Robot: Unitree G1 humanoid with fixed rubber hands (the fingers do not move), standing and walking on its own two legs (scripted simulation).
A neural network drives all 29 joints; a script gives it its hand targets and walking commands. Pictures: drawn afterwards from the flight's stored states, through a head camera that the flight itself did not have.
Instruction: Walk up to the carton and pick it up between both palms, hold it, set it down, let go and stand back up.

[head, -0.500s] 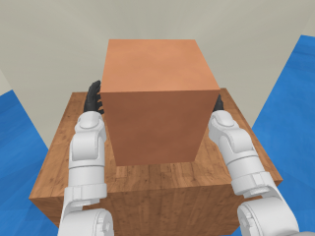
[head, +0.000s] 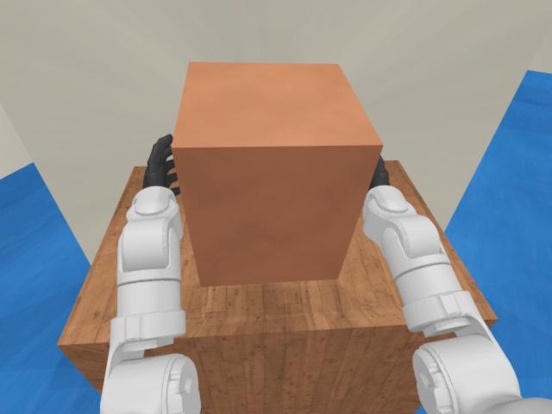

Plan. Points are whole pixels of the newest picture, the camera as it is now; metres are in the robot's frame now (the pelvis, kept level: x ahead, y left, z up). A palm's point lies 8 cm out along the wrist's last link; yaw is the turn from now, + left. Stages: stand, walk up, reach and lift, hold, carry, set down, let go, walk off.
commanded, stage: hold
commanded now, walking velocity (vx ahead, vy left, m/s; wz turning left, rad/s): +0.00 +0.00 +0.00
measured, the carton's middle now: (268, 177) +0.38 +0.01 +0.19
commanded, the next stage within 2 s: none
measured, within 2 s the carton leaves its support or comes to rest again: neither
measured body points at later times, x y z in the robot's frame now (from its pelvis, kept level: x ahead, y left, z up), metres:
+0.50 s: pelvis +0.00 +0.00 +0.00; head -0.05 +0.02 +0.45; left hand +0.38 +0.16 +0.19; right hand +0.37 -0.15 +0.18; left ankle +0.02 +0.13 -0.75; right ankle +0.02 -0.13 -0.75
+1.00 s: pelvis +0.01 +0.00 +0.00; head -0.05 +0.03 +0.45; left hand +0.37 +0.16 +0.19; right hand +0.37 -0.14 +0.18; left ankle +0.02 +0.13 -0.75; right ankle +0.02 -0.13 -0.75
